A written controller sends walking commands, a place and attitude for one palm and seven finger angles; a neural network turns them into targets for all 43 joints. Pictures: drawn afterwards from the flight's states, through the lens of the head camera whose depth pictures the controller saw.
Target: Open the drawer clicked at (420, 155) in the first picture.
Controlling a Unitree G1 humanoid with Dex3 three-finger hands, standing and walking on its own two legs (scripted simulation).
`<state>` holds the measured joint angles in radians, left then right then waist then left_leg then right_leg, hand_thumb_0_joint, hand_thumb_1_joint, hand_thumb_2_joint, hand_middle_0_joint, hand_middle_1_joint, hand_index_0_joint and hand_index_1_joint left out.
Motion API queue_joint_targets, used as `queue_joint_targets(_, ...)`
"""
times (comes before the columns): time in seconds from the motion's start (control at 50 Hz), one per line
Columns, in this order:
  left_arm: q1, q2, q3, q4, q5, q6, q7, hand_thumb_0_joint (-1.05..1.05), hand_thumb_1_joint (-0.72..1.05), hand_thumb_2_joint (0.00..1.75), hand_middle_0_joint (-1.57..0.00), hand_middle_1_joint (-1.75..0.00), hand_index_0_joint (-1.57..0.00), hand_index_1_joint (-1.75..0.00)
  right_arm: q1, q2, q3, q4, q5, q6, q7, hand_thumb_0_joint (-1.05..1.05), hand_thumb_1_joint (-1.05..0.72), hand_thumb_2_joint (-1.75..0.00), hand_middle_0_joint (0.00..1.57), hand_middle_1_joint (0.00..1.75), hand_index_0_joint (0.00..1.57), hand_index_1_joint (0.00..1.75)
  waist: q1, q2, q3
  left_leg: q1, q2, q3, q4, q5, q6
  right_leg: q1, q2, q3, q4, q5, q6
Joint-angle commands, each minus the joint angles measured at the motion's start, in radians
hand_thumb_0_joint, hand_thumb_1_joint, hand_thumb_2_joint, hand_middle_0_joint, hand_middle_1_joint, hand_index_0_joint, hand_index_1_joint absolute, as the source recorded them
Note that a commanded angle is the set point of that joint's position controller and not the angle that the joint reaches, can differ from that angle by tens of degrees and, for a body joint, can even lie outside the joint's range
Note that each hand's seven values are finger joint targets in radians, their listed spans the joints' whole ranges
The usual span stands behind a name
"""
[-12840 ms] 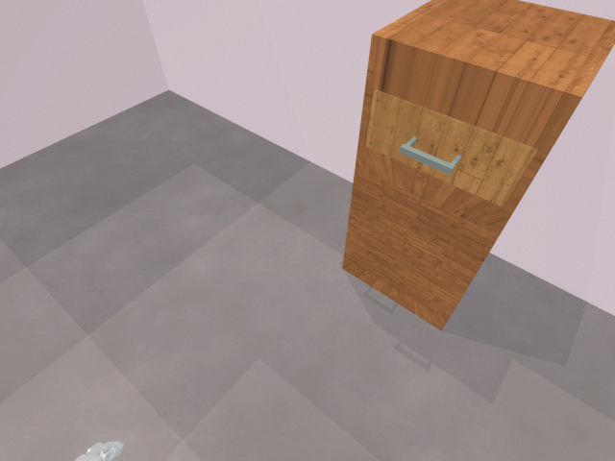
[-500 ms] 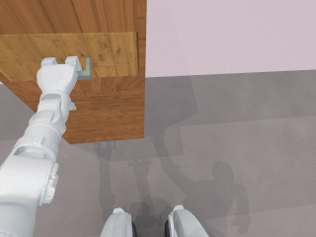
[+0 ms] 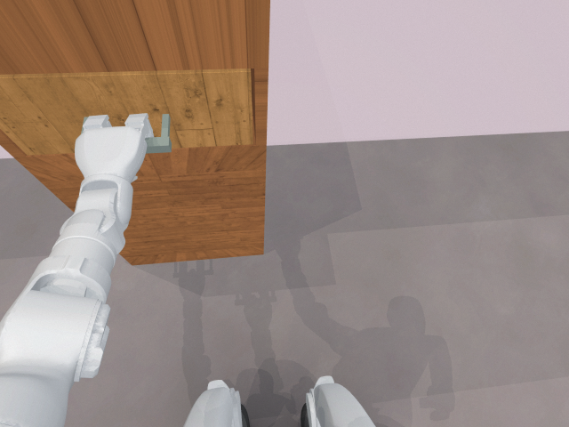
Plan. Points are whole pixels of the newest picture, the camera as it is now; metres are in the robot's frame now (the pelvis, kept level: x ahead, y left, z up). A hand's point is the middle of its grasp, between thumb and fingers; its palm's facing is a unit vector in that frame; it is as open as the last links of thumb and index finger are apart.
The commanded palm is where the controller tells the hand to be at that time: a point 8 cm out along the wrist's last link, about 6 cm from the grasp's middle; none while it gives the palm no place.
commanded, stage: pull the drawer open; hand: left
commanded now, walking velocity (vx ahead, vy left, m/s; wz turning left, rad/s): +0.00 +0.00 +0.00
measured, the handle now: (126, 135) +0.55 +0.21 +0.01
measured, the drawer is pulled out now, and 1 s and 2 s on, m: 0.00 0.10 0.22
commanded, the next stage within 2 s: none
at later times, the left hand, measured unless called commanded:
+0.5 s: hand (124, 203) +0.44 +0.21 -0.02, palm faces -0.04 -0.05 -1.00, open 5.1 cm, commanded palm +0.41 +0.20 +0.03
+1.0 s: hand (121, 235) +0.39 +0.20 -0.02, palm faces -0.03 -0.06 -1.00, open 5.1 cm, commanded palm +0.35 +0.21 +0.03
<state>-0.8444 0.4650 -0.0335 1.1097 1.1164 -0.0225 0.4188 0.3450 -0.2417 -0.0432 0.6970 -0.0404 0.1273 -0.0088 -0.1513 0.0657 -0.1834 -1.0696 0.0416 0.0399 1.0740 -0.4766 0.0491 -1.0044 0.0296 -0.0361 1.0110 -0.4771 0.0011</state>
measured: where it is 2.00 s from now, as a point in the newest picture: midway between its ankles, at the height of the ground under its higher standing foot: outside the picture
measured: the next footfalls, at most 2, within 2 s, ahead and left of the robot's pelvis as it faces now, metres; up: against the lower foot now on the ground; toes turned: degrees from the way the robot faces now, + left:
none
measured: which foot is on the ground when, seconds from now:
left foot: down 0.00-1.00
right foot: down 0.00-1.00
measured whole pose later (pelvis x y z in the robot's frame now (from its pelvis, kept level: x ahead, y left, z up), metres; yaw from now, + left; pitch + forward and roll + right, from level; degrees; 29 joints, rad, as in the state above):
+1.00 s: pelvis +0.01 -0.01 +0.02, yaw +0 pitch +20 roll -1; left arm -0.40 0.33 -0.07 0.78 1.12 -0.02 0.49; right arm 0.26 -0.23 -0.06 0.66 -0.02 0.16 -0.01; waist -0.05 0.05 -0.19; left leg -0.87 0.03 0.06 0.98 -0.46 0.04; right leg -0.83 0.03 -0.02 0.94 -0.47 -0.01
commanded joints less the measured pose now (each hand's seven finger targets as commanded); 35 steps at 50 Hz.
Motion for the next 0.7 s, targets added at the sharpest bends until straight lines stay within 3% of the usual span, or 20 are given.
queue_joint_targets(0.0,-0.304,0.192,0.057,-0.158,-0.016,-0.004,0.021,0.0,0.9,0.9,-0.4,-1.35,-0.4,-1.35,0.178,-0.176,-0.068,-0.03,-0.007,-0.006,-0.009,0.0,-0.9,-0.9,0.2,0.3,0.2,0.3,0.003,0.051,-0.488,0.481,-0.019,-0.065,-0.079,0.555,-0.01,0.155,0.044,-0.017,-0.097,0.422,-0.035)
queue_joint_targets(0.08,-0.223,0.154,0.04,-0.159,-0.019,-0.009,0.015,0.0,0.9,0.9,-0.4,-1.35,-0.4,-1.35,0.164,-0.171,-0.067,-0.04,-0.003,-0.002,-0.007,0.0,-0.9,-0.9,0.2,0.3,0.2,0.3,0.016,0.019,-0.462,0.463,-0.021,-0.058,-0.09,0.533,-0.008,0.176,0.045,-0.016,-0.105,0.424,-0.035)
queue_joint_targets(0.16,-0.145,0.135,0.046,-0.206,-0.023,-0.015,0.022,0.0,0.9,0.9,-0.4,-1.35,-0.4,-1.35,0.154,-0.166,-0.073,-0.048,-0.003,0.002,-0.002,0.0,-0.9,-0.9,0.2,0.3,0.2,0.3,0.04,0.036,-0.48,0.501,-0.019,-0.052,-0.101,0.579,-0.011,0.204,0.045,-0.015,-0.111,0.455,-0.037)
queue_joint_targets(0.22,-0.072,0.104,0.04,-0.255,-0.028,-0.017,0.033,0.0,0.9,0.9,-0.4,-1.35,-0.4,-1.35,0.142,-0.159,-0.078,-0.055,-0.001,0.005,0.002,0.0,-0.9,-0.9,0.2,0.3,0.2,0.3,0.055,0.009,-0.477,0.502,-0.021,-0.042,-0.113,0.602,-0.009,0.259,0.043,-0.011,-0.122,0.505,-0.036)
queue_joint_targets(0.24,-0.043,0.124,0.064,-0.268,-0.029,-0.019,0.037,0.0,0.9,0.9,-0.4,-1.35,-0.4,-1.35,0.137,-0.161,-0.079,-0.054,-0.001,0.007,0.003,0.0,-0.9,-0.9,0.2,0.3,0.2,0.3,0.066,0.003,-0.481,0.517,-0.018,-0.046,-0.116,0.628,-0.011,0.265,0.041,-0.012,-0.12,0.512,-0.037)
queue_joint_targets(0.36,-0.005,0.054,0.019,-0.307,-0.014,-0.011,0.073,0.0,0.9,0.9,-0.4,-1.35,-0.4,-1.35,0.103,-0.153,-0.086,-0.055,0.002,0.015,0.008,0.0,-0.9,-0.9,0.2,0.3,0.2,0.3,0.062,0.0,-0.413,0.539,-0.017,-0.048,-0.138,0.601,-0.014,0.234,0.042,-0.015,-0.139,0.468,-0.038)
queue_joint_targets(0.44,0.006,0.066,0.035,-0.34,-0.01,-0.005,0.092,0.0,0.9,0.9,-0.4,-1.35,-0.4,-1.35,0.077,-0.15,-0.086,-0.06,0.002,0.018,0.007,0.0,-0.9,-0.9,0.2,0.3,0.2,0.3,0.074,-0.006,-0.412,0.541,-0.022,-0.045,-0.148,0.587,-0.015,0.26,0.039,-0.014,-0.142,0.472,-0.044)
queue_joint_targets(0.5,0.056,0.017,0.005,-0.335,-0.01,0.005,0.098,0.0,0.9,0.9,-0.4,-1.35,-0.4,-1.35,0.056,-0.142,-0.087,-0.069,0.005,0.022,0.01,0.0,-0.9,-0.9,0.2,0.3,0.2,0.3,0.075,-0.007,-0.393,0.549,-0.026,-0.038,-0.152,0.59,-0.015,0.262,0.039,-0.013,-0.152,0.478,-0.042)
queue_joint_targets(0.54,0.047,0.025,0.014,-0.334,-0.012,0.006,0.1,0.0,0.9,0.9,-0.4,-1.35,-0.4,-1.35,0.051,-0.143,-0.085,-0.069,0.004,0.021,0.007,0.0,-0.9,-0.9,0.2,0.3,0.2,0.3,0.075,-0.03,-0.381,0.532,-0.027,-0.041,-0.156,0.567,-0.013,0.268,0.039,-0.012,-0.151,0.469,-0.044)
queue_joint_targets(0.56,0.074,0.037,0.024,-0.335,-0.008,0.006,0.1,0.0,0.9,0.9,-0.4,-1.35,-0.4,-1.35,0.044,-0.143,-0.084,-0.075,0.006,0.021,0.006,0.0,-0.9,-0.9,0.2,0.3,0.2,0.3,0.087,-0.026,-0.388,0.529,-0.031,-0.035,-0.156,0.56,-0.012,0.279,0.038,-0.008,-0.15,0.476,-0.043)
queue_joint_targets(0.6,0.069,0.013,0.003,-0.36,-0.007,0.003,0.101,0.0,0.9,0.9,-0.4,-1.35,-0.4,-1.35,0.033,-0.139,-0.083,-0.083,0.007,0.021,0.006,0.0,-0.9,-0.9,0.2,0.3,0.2,0.3,0.084,-0.024,-0.386,0.531,-0.032,-0.035,-0.161,0.545,-0.012,0.283,0.037,-0.009,-0.153,0.468,-0.044)
queue_joint_targets(0.64,0.112,0.043,0.033,-0.365,-0.005,0.003,0.101,0.0,0.9,0.9,-0.4,-1.35,-0.4,-1.35,0.02,-0.139,-0.082,-0.09,0.007,0.021,0.003,0.0,-0.9,-0.9,0.2,0.3,0.2,0.3,0.097,-0.044,-0.404,0.527,-0.037,-0.034,-0.157,0.548,-0.011,0.309,0.037,-0.003,-0.151,0.484,-0.045)
queue_joint_targets(0.68,0.126,0.004,0.001,-0.372,-0.004,0.002,0.099,0.0,0.9,0.9,-0.4,-1.35,-0.4,-1.35,0.01,-0.132,-0.079,-0.099,0.01,0.02,0.003,0.0,-0.9,-0.9,0.2,0.3,0.2,0.3,0.095,-0.034,-0.37,0.515,-0.039,-0.029,-0.162,0.527,-0.011,0.298,0.035,-0.004,-0.156,0.473,-0.045)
